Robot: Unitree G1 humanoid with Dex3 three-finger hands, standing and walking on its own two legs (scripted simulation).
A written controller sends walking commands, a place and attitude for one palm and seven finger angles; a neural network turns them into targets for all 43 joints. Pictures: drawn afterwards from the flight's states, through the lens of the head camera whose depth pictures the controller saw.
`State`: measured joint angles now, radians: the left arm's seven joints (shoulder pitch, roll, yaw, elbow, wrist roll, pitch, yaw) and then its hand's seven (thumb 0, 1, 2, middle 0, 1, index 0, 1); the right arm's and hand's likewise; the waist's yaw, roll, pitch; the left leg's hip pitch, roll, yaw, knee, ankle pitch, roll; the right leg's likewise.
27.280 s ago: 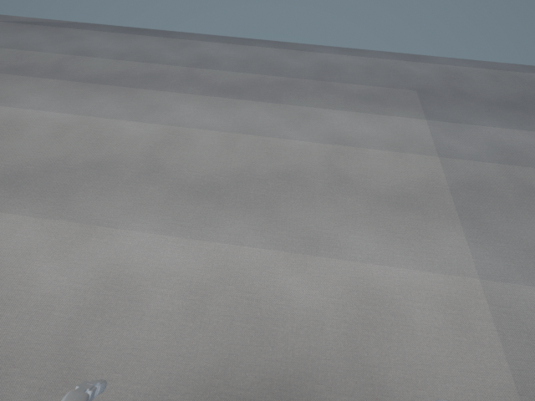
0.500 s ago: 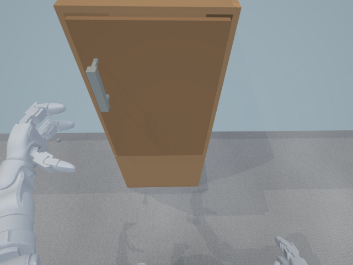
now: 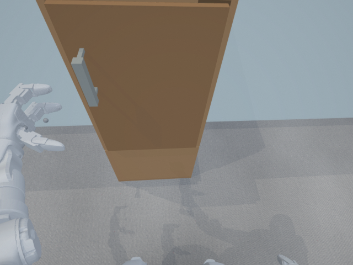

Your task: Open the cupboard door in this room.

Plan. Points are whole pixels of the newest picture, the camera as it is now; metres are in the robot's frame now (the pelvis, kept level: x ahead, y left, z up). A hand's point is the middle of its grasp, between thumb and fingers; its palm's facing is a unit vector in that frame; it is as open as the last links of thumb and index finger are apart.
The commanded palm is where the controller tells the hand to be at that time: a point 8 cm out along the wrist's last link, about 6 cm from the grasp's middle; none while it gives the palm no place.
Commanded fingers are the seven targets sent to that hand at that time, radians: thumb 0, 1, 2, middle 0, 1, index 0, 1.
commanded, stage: move the hooked fingers beside the handle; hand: left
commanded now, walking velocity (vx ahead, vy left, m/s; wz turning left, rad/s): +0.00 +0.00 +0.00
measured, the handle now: (87, 78) +0.54 +0.24 +0.08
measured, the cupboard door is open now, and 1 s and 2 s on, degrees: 0 0 0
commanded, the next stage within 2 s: slide the fingers in behind the handle in 1.46 s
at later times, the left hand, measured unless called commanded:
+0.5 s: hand (49, 98) +0.46 +0.30 +0.09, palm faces +0.08 -1.00 -0.01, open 14.0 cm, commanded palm +0.44 +0.35 +0.09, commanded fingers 0.00 -0.50 0.30 -0.30 -1.20 -0.30 -1.20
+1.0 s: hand (51, 92) +0.49 +0.31 +0.08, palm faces +0.07 -1.00 +0.00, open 14.0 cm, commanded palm +0.47 +0.35 +0.08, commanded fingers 0.00 -0.50 0.30 -0.30 -1.20 -0.30 -1.20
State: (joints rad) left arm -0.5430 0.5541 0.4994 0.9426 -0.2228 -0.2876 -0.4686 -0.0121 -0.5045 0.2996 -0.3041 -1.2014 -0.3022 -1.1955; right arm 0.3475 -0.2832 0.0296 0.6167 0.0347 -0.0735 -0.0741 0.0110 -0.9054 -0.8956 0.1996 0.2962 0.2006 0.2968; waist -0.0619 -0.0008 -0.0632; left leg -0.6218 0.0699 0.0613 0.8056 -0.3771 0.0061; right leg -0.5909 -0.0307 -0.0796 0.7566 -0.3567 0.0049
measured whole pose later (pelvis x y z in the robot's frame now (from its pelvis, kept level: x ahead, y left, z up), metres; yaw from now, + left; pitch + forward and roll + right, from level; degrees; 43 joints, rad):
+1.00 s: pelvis +0.01 +0.01 -0.02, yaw -2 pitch +20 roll -4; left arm -0.84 0.77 0.58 1.20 -0.13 -0.31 -0.50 -0.01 -0.50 0.30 -0.30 -1.20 -0.30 -1.20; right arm 0.42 -0.28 0.05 0.60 0.01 0.08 -0.04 0.01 -0.91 -0.90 0.20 0.30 0.20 0.30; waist -0.16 -0.01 -0.08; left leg -0.84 0.10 0.05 0.92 -0.43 0.02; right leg -0.78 -0.01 -0.08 0.82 -0.37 0.02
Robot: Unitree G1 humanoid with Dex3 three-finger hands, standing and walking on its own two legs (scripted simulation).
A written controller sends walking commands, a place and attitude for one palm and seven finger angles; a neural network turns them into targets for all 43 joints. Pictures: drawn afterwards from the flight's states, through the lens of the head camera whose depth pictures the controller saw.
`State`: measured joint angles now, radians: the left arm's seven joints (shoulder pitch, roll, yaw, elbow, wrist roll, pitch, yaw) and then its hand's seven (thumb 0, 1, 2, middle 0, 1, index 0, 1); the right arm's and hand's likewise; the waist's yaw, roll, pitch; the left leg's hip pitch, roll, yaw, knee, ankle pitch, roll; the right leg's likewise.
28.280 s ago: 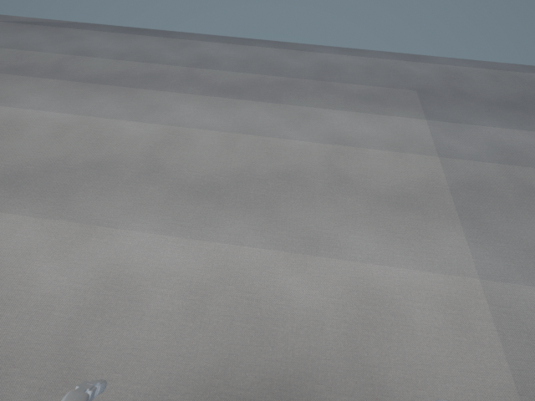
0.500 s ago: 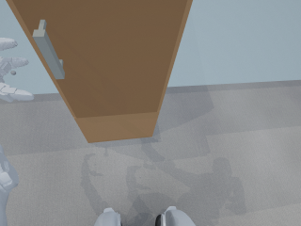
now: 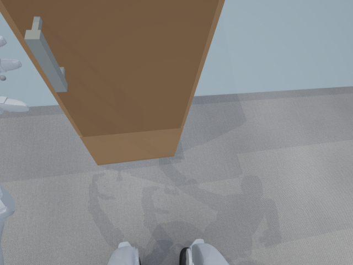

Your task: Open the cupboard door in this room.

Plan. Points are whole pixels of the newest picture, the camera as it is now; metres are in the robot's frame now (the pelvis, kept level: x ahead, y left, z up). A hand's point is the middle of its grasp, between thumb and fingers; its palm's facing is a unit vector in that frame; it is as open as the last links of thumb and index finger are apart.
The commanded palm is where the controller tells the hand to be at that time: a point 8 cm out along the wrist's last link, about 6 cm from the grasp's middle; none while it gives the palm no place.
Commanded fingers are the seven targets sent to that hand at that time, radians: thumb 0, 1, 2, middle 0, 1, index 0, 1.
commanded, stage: move the hooked fingers beside the handle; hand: left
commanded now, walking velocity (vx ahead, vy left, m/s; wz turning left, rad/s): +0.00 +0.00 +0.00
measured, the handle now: (50, 57) +0.53 +0.24 +0.10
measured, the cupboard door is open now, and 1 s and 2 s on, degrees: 0 0 0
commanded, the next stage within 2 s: slide the fingers in behind the handle in 0.46 s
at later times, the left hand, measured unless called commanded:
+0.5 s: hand (5, 82) +0.46 +0.31 +0.09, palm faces +0.10 -1.00 +0.01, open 14.0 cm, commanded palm +0.44 +0.35 +0.09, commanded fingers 0.00 -0.50 0.30 -0.30 -1.20 -0.30 -1.20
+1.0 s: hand (21, 78) +0.47 +0.28 +0.10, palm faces +0.09 -1.00 +0.00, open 14.0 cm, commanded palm +0.44 +0.32 +0.10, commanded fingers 0.00 -0.50 0.30 -0.30 -1.20 -0.30 -1.20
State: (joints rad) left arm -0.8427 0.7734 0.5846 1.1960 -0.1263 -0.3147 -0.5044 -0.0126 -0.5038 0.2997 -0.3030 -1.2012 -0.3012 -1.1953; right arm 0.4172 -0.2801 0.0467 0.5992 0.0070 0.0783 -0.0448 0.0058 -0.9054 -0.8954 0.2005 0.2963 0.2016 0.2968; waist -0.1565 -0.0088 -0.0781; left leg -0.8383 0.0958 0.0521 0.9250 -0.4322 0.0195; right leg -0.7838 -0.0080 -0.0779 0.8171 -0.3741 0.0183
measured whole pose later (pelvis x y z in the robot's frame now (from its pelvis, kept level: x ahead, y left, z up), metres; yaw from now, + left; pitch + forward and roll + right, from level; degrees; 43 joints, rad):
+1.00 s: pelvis +0.00 +0.00 +0.00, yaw +0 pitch +18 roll -3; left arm -0.81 0.67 0.53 1.13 -0.14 -0.32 -0.43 -0.01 -0.50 0.30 -0.30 -1.20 -0.30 -1.20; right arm 0.41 -0.27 0.04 0.60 0.01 0.08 -0.03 0.01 -0.91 -0.90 0.20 0.30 0.20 0.30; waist -0.15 0.00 -0.09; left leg -0.82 0.10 0.05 0.92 -0.43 0.01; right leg -0.77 -0.01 -0.08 0.83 -0.38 0.01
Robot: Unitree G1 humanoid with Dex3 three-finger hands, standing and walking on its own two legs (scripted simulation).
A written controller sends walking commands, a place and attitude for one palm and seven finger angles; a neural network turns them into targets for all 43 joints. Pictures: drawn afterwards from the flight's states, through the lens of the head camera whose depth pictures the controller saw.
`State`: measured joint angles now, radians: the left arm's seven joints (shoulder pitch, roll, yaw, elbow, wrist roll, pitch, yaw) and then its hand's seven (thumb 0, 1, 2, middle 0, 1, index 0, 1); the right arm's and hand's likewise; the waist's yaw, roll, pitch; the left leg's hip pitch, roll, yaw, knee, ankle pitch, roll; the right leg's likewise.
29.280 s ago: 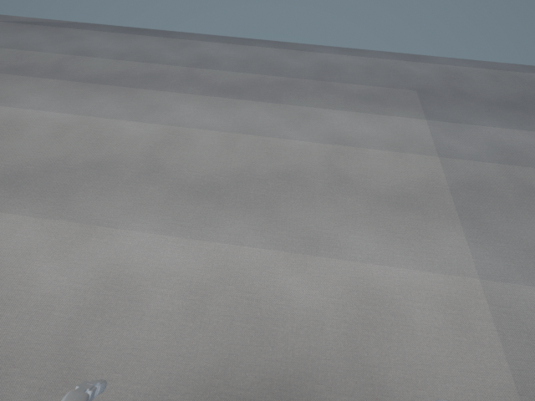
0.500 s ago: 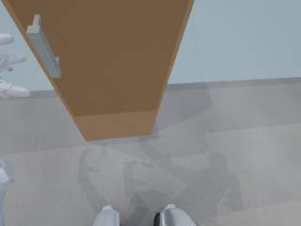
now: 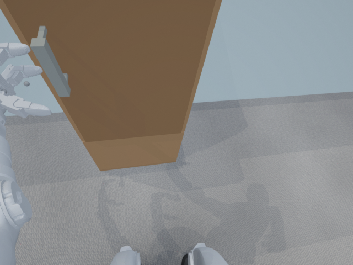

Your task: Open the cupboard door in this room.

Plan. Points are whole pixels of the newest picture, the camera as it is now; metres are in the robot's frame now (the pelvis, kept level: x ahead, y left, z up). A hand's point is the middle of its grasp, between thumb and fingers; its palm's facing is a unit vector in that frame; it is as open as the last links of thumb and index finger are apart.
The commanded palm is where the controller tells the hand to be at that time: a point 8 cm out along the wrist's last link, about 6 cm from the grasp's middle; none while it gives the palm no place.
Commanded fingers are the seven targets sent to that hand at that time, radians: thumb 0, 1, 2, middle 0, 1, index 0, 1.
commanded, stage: slide the fingers in behind the handle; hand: left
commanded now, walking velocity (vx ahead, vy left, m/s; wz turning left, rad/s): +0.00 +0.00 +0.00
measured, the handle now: (54, 64) +0.53 +0.25 +0.09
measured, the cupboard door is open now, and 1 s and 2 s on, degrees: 0 0 0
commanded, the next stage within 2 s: close the thumb around the handle in 1.16 s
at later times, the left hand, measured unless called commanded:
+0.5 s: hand (50, 84) +0.47 +0.24 +0.10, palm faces +0.09 -1.00 +0.00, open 14.0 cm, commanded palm +0.45 +0.28 +0.10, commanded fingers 0.00 -0.50 0.30 -0.30 -1.20 -0.30 -1.20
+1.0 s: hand (58, 84) +0.47 +0.22 +0.10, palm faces +0.11 -0.99 -0.01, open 14.0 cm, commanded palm +0.44 +0.27 +0.10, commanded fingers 0.00 -0.50 0.30 -0.30 -1.20 -0.30 -1.20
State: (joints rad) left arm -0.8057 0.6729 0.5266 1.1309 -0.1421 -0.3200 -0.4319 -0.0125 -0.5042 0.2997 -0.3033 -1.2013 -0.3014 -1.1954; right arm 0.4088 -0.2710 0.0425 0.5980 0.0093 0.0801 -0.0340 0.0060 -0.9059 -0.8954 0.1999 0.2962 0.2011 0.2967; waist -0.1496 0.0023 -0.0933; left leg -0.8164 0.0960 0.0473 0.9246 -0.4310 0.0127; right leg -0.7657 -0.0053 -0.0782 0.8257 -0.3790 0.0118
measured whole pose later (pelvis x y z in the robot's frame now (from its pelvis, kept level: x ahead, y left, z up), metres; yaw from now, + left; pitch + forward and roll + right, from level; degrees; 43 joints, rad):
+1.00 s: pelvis +0.00 -0.01 +0.01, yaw +0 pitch +16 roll -2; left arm -0.76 0.52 0.45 1.08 -0.12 -0.34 -0.27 -0.01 -0.50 0.30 -0.30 -1.20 -0.30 -1.20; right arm 0.40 -0.26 0.02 0.61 0.01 0.06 -0.02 0.01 -0.91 -0.90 0.20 0.30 0.20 0.30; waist -0.14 0.02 -0.10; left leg -0.74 0.09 0.06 0.87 -0.41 0.00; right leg -0.71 -0.01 -0.07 0.81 -0.38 0.00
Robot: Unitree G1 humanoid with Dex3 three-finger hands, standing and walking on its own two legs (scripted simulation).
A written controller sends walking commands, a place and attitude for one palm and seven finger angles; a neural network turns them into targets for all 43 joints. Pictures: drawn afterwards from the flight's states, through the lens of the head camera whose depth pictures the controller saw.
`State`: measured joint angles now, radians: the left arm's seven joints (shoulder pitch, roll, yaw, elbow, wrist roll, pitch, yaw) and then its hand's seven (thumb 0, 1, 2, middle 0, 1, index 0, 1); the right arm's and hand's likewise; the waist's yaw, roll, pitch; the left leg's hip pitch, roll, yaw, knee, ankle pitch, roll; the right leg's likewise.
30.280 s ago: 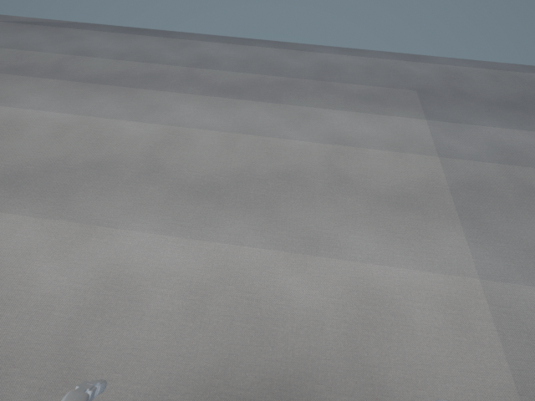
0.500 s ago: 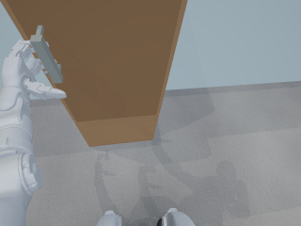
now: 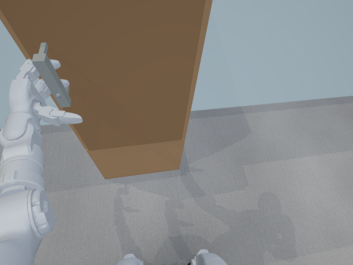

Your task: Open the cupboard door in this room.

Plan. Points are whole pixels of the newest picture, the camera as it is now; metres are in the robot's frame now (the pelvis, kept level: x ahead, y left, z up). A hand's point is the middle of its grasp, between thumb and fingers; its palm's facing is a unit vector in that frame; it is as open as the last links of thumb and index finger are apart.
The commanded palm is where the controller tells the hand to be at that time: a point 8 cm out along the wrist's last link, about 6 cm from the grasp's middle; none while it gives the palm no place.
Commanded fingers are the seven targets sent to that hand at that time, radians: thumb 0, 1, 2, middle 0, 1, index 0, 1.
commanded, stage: slide the fingers in behind the handle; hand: left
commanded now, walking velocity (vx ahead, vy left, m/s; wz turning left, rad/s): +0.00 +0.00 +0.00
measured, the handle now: (55, 76) +0.53 +0.26 +0.09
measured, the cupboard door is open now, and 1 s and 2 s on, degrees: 0 0 42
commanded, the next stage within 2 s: close the thumb around the handle in 0.16 s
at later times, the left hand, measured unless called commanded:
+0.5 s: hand (58, 96) +0.47 +0.24 +0.09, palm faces +0.09 -1.00 +0.00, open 12.4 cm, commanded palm +0.44 +0.28 +0.09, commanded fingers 0.00 0.23 0.61 -0.35 -1.28 -0.35 -1.28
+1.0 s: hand (59, 94) +0.47 +0.23 +0.09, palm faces +0.09 -1.00 +0.00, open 6.3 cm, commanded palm +0.44 +0.28 +0.09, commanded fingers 0.00 0.90 0.90 -0.40 -1.35 -0.40 -1.35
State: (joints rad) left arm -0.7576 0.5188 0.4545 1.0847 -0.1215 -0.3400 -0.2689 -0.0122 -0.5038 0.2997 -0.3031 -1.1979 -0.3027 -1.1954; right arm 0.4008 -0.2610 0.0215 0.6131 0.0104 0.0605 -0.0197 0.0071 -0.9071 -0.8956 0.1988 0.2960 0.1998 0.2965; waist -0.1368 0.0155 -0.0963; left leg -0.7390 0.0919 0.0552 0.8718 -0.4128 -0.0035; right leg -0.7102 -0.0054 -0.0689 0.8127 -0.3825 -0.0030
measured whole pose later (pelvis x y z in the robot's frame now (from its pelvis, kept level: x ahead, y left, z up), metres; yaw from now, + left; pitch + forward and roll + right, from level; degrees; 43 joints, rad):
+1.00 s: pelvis -0.01 +0.01 +0.00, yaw +0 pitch +17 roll -2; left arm -0.83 0.52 0.43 1.13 -0.11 -0.36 -0.26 0.00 0.64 0.81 -0.33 -1.32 -0.34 -1.32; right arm 0.39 -0.27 0.03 0.63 0.00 0.05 -0.02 0.01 -0.91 -0.90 0.20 0.30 0.20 0.30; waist -0.14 0.01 -0.09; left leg -0.78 0.08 0.04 0.90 -0.41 0.01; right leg -0.74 -0.01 -0.07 0.84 -0.38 0.00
